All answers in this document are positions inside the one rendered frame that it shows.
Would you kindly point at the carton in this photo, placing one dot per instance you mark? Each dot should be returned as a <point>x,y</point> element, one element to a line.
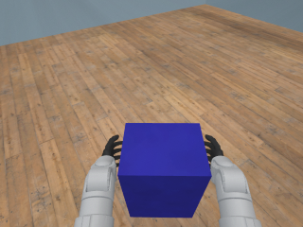
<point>163,169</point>

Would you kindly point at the left robot forearm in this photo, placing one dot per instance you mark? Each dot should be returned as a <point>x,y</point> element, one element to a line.
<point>98,194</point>

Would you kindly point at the right robot forearm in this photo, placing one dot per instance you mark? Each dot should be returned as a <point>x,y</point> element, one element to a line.
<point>233,194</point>

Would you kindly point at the robot right hand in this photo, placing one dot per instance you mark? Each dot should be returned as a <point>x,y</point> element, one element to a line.
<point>215,148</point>

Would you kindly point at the robot left hand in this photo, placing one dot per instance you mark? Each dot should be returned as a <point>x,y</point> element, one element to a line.
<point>110,149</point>

